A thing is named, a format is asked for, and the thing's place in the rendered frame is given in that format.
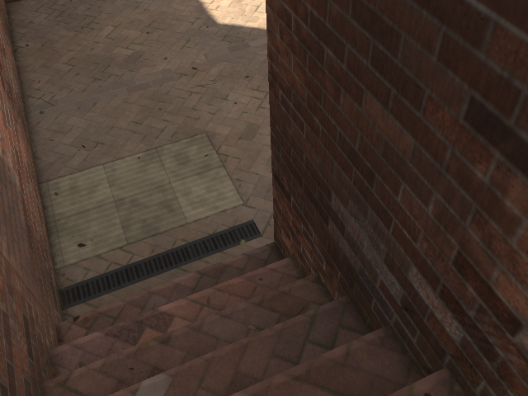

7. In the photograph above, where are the stairs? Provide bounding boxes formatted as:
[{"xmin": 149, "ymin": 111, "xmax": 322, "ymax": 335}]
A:
[{"xmin": 40, "ymin": 242, "xmax": 466, "ymax": 396}]

